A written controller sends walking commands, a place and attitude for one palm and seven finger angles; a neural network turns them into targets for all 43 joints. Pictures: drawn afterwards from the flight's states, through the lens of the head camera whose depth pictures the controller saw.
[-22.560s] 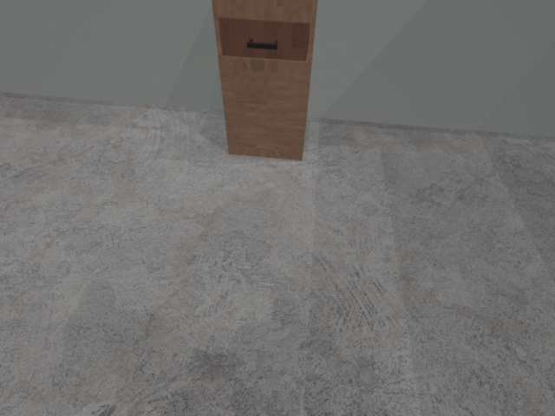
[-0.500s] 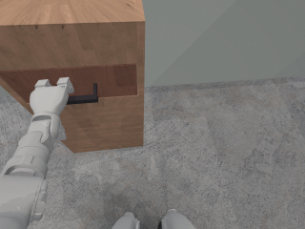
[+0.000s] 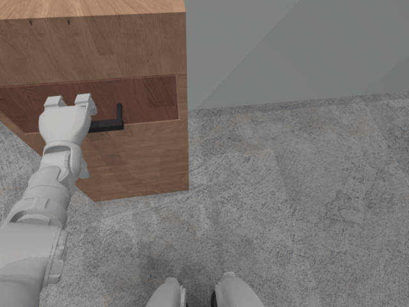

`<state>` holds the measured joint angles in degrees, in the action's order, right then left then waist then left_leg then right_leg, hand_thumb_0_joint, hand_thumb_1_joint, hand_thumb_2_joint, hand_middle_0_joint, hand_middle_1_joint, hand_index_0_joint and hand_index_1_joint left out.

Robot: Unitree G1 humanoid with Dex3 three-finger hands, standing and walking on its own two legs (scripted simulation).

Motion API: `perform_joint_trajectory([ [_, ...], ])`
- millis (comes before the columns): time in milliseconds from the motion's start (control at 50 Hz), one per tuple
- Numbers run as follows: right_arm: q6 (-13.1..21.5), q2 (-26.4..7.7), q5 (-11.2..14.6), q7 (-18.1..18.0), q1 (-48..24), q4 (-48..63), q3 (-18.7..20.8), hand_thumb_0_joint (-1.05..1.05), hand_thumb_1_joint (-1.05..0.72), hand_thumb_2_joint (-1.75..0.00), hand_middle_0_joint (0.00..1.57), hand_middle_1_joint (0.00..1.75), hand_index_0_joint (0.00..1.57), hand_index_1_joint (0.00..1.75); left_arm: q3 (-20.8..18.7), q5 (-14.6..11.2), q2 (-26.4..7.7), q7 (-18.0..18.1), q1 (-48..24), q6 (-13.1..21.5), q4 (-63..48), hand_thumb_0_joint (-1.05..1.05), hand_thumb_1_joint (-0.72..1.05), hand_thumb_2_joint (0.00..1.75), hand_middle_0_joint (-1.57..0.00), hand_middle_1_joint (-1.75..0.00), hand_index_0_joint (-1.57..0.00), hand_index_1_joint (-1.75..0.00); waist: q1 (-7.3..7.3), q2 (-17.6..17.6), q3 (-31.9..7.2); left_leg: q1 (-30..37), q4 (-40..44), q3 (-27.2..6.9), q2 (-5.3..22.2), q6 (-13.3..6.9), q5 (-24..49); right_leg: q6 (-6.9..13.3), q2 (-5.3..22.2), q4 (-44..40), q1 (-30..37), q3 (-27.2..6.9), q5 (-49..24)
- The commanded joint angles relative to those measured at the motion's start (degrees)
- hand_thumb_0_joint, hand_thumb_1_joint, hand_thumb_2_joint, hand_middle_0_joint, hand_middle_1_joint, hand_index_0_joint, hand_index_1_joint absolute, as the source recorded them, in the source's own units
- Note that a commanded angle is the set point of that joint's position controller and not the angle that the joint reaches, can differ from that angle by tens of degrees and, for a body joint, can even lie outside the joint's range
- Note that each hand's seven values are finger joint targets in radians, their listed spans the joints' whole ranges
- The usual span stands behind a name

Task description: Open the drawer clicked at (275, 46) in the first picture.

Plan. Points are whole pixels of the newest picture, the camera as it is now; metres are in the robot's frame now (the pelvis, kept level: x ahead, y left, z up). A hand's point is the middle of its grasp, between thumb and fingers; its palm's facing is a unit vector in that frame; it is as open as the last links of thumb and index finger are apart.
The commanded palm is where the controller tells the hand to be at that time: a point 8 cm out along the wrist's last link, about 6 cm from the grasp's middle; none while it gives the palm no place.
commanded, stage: lower the fingers behind the handle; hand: left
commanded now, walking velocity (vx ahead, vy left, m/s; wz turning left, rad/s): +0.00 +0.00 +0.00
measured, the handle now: (93, 118) +0.52 +0.24 -0.03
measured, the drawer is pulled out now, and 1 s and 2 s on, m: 0.00 0.00 0.00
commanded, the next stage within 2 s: lift the fingers back up to retry in 0.64 s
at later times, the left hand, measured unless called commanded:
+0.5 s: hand (78, 139) +0.46 +0.26 -0.02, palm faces -0.04 +0.01 -1.00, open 13.8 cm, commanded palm +0.45 +0.25 +0.00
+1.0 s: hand (77, 137) +0.46 +0.26 -0.01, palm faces -0.08 -0.02 -1.00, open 13.8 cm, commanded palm +0.45 +0.25 +0.04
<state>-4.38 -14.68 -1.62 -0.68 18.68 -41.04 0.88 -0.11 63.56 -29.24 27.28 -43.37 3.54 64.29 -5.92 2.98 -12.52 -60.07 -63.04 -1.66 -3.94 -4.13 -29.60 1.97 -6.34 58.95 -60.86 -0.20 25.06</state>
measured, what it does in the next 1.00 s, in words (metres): stands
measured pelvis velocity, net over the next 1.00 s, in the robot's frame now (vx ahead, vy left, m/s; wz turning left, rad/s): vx -0.02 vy -0.01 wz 0.01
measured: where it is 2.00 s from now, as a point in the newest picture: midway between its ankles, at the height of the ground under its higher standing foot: outside the picture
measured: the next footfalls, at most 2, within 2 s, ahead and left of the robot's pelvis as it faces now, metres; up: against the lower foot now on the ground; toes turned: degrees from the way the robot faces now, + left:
none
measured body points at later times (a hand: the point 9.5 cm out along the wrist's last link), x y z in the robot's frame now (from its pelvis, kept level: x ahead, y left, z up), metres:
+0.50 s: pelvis -0.03 -0.01 -0.02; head +0.11 +0.00 +0.41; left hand +0.46 +0.26 +0.03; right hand +0.01 -0.28 -0.15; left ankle -0.01 +0.07 -0.65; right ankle +0.01 -0.10 -0.65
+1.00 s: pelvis -0.02 -0.01 -0.01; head +0.11 +0.00 +0.42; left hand +0.46 +0.26 +0.04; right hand +0.00 -0.28 -0.13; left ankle -0.01 +0.07 -0.65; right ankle +0.01 -0.10 -0.65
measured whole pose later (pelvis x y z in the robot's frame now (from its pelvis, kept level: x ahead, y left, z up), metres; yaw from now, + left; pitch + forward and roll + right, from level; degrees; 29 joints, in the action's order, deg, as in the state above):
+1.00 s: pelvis -0.02 -0.01 -0.01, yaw +0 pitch +27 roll -3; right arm -2.0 -15.1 0.0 -2.6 19.5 -39.9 -0.5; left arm -0.6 61.4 -33.2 20.6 -47.5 3.4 63.5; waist -7.5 3.2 -10.9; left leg -64.6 -65.7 -2.0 -3.8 -3.5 -28.4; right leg 2.3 -6.3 61.5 -65.2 0.7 23.8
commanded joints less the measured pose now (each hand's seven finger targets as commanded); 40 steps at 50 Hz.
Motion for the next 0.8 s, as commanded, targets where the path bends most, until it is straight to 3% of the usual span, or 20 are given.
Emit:
perform_joint_trajectory([
  [0, 1.05, -9.99, 0.05, -0.5, 7.79, 2.91, 3.75, 0.0, -0.9, -0.9, 0.2, 0.3, 0.2, 0.3, -2.0, -0.24, -11.95, -0.43, -14.43, -0.84, -3.03, 0.0, -0.5, 0.3, -0.3, -1.2, -0.3, -1.2, -1.06, -0.54, -19.26, 12.65, 5.35, -1.88, 2.6, 1.55, 20.75, 0.57, 1.76, -4.95, 11.17, 0.47, -15.02],
  [80, 1.28, -10.14, 0.24, -0.59, 7.93, 2.96, 3.43, 0.0, -0.9, -0.9, 0.2, 0.3, 0.2, 0.3, -0.98, -0.46, -12.04, -0.91, -17.52, -1.74, -1.9, 0.0, -0.5, 0.3, -0.3, -1.2, -0.3, -1.2, -2.4, -1.45, -18.32, 9.45, 4.56, -1.91, 2.57, 1.24, 17.3, 0.35, 1.92, -4.38, 9.81, 0.41, -12.79],
  [140, 1.47, -10.38, 0.36, -0.66, 8.07, 3.3, 3.12, 0.0, -0.9, -0.9, 0.2, 0.3, 0.2, 0.3, -1.52, -0.93, -13.26, -1.58, -17.66, -2.31, -1.22, 0.0, -0.5, 0.3, -0.3, -1.2, -0.3, -1.2, -2.03, -1.14, -19.64, 7.84, 3.94, -1.75, 2.32, 1.04, 15.94, 0.32, 2.1, -3.55, 10.2, 0.23, -12.15],
  [180, 1.53, -10.22, 0.43, -0.7, 8.01, 3.59, 3.04, 0.0, -0.9, -0.9, 0.2, 0.3, 0.2, 0.3, -0.22, -1.4, -11.65, -2.3, -17.2, -2.76, -0.53, 0.0, -0.5, 0.3, -0.3, -1.2, -0.3, -1.2, -2.4, -1.0, -19.23, 7.01, 3.55, -1.48, 2.24, 0.97, 15.27, 0.25, 2.11, -3.46, 9.91, 0.26, -11.96],
  [240, 1.72, -10.46, 0.71, -0.94, 8.09, 3.74, 2.65, 0.0, -0.9, -0.9, 0.2, 0.3, 0.2, 0.3, -0.56, -1.57, -13.18, -3.32, -18.21, -2.85, 0.27, 0.0, -0.5, 0.3, -0.3, -1.2, -0.3, -1.2, -2.85, -2.47, -18.26, 4.3, 2.93, -1.56, 2.19, 0.73, 13.03, 0.04, 2.23, -3.0, 9.53, 0.02, -10.56],
  [260, 1.79, -10.53, 0.69, -0.97, 8.16, 3.84, 2.61, 0.0, -0.9, -0.9, 0.2, 0.3, 0.2, 0.3, -1.22, -1.58, -14.26, -3.56, -18.57, -2.69, -0.87, 0.0, -0.5, 0.3, -0.3, -1.2, -0.3, -1.2, -2.23, -1.11, -19.47, 4.59, 2.96, -1.59, 2.21, 0.84, 13.14, 0.16, 2.3, -2.63, 9.82, 0.03, -10.64],
  [280, 1.84, -10.4, 0.76, -1.02, 8.14, 4.11, 2.63, 0.0, -0.9, -0.9, 0.2, 0.3, 0.2, 0.3, -0.32, -1.74, -13.15, -3.91, -18.45, -2.8, -0.67, 0.0, -0.5, 0.3, -0.3, -1.2, -0.3, -1.2, -2.6, -1.11, -19.54, 4.89, 2.97, -1.53, 2.15, 0.79, 12.73, 0.13, 2.26, -2.85, 9.72, 0.09, -10.26],
  [320, 1.96, -10.49, 0.8, -1.14, 8.26, 4.18, 2.49, 0.0, -0.9, -0.9, 0.2, 0.3, 0.2, 0.3, -1.66, -2.15, -15.04, -4.62, -18.48, -2.45, -1.34, 0.0, -0.5, 0.3, -0.3, -1.2, -0.3, -1.2, -2.14, -1.56, -20.41, 4.14, 2.7, -1.47, 2.12, 0.69, 12.27, 0.09, 2.28, -2.6, 10.76, -0.25, -10.21],
  [400, 2.17, -10.24, 1.14, -1.35, 7.96, 4.7, 2.36, 0.0, -0.9, -0.9, 0.2, 0.3, 0.2, 0.3, -0.81, -1.92, -13.92, -5.27, -17.25, -1.57, -2.06, 0.0, -0.5, 0.3, -0.3, -1.2, -0.3, -1.2, -1.79, -1.03, -19.73, 4.04, 3.01, -1.58, 2.13, 0.77, 10.83, 0.11, 2.25, -2.79, 9.67, -0.04, -8.39],
  [420, 2.37, -10.14, 1.22, -1.33, 8.01, 4.55, 2.38, 0.0, -0.9, -0.9, 0.2, 0.3, 0.2, 0.3, 0.04, -2.1, -12.93, -5.45, -18.22, -1.54, -1.66, 0.0, -0.5, 0.3, -0.3, -1.2, -0.3, -1.2, -2.78, -1.49, -18.5, 3.62, 2.76, -1.75, 2.23, 0.62, 10.0, 0.08, 2.19, -2.94, 8.44, 0.02, -7.6],
  [480, 2.64, -10.52, 1.24, -1.63, 7.89, 4.51, 2.06, 0.0, -0.9, -0.9, 0.2, 0.3, 0.2, 0.3, -1.07, -1.84, -15.33, -5.16, -19.01, -1.27, -1.23, 0.0, -0.5, 0.3, -0.3, -1.2, -0.3, -1.2, -2.67, -2.0, -17.05, 1.33, 2.67, -1.73, 2.2, 0.48, 7.39, 0.0, 2.26, -2.97, 7.8, -0.18, -4.98],
  [540, 3.09, -10.54, 1.19, -1.69, 8.61, 4.18, 2.12, 0.0, -0.9, -0.9, 0.2, 0.3, 0.2, 0.3, -0.54, -1.34, -15.4, -4.97, -21.9, -0.94, -1.89, 0.0, -0.5, 0.3, -0.3, -1.2, -0.3, -1.2, -3.31, -0.98, -18.22, 2.08, 2.44, -2.23, 2.34, 0.59, 7.71, 0.05, 2.33, -2.35, 6.53, 0.19, -4.73],
  [560, 3.24, -10.52, 1.12, -1.61, 8.62, 4.28, 2.24, 0.0, -0.9, -0.9, 0.2, 0.3, 0.2, 0.3, -0.81, -1.54, -15.25, -4.88, -21.31, -0.97, -2.21, 0.0, -0.5, 0.3, -0.3, -1.2, -0.3, -1.2, -2.85, 0.2, -19.03, 2.38, 2.27, -1.9, 2.25, 0.62, 7.99, 0.08, 2.32, -2.29, 6.86, 0.05, -5.05],
  [600, 3.16, -10.67, 1.06, -1.72, 8.81, 4.08, 2.11, 0.0, -0.9, -0.9, 0.2, 0.3, 0.2, 0.3, -2.43, -1.62, -17.41, -4.83, -20.24, -1.22, -1.89, 0.0, -0.5, 0.3, -0.3, -1.2, -0.3, -1.2, -2.35, -0.77, -20.6, 1.99, 1.96, -1.76, 2.25, 0.59, 8.91, -0.01, 2.34, -2.02, 8.29, -0.28, -6.32],
  [620, 3.14, -10.53, 1.08, -1.68, 8.86, 4.22, 2.16, 0.0, -0.9, -0.9, 0.2, 0.3, 0.2, 0.3, -2.04, -1.96, -16.62, -5.07, -20.25, -1.35, -2.2, 0.0, -0.5, 0.3, -0.3, -1.2, -0.3, -1.2, -2.42, -0.69, -21.15, 2.19, 1.84, -1.69, 2.16, 0.58, 9.04, 0.04, 2.26, -1.91, 8.41, -0.23, -6.48],
  [640, 3.19, -10.43, 1.16, -1.74, 9.06, 4.12, 2.08, 0.0, -0.9, -0.9, 0.2, 0.3, 0.2, 0.3, -0.61, -1.71, -15.41, -5.17, -21.16, -1.47, -1.69, 0.0, -0.5, 0.3, -0.3, -1.2, -0.3, -1.2, -3.13, -0.44, -19.93, 2.38, 2.14, -1.97, 2.22, 0.66, 8.88, -0.02, 2.28, -2.11, 7.54, 0.07, -6.23],
  [660, 3.32, -10.45, 1.2, -1.65, 9.14, 4.07, 2.16, 0.0, -0.9, -0.9, 0.2, 0.3, 0.2, 0.3, -0.59, -1.94, -14.98, -5.2, -21.0, -1.49, -2.06, 0.0, -0.5, 0.3, -0.3, -1.2, -0.3, -1.2, -2.85, -0.45, -19.77, 2.11, 2.16, -1.78, 2.19, 0.59, 8.45, -0.09, 2.31, -2.31, 7.77, 0.01, -5.87],
  [700, 3.17, -10.74, 1.29, -1.72, 8.94, 3.97, 1.87, 0.0, -0.9, -0.9, 0.2, 0.3, 0.2, 0.3, -1.88, -2.0, -17.32, -5.26, -20.98, -1.82, -1.45, 0.0, -0.5, 0.3, -0.3, -1.2, -0.3, -1.2, -2.81, -1.24, -18.66, 1.05, 2.32, -1.72, 2.25, 0.54, 7.6, -0.15, 2.32, -2.55, 8.15, -0.14, -5.17],
  [780, 3.21, -10.59, 1.41, -1.92, 9.33, 4.32, 2.2, 0.0, -0.9, -0.9, 0.2, 0.3, 0.2, 0.3, -2.83, -2.48, -18.61, -5.6, -22.73, -1.52, -5.78, 0.0, -0.5, 0.3, -0.3, -1.2, -0.3, -1.2, -1.99, 1.74, -23.54, 5.41, 3.45, -1.59, 2.22, 0.7, 9.87, -0.1, 2.34, -3.23, 10.87, -0.27, -7.12],
])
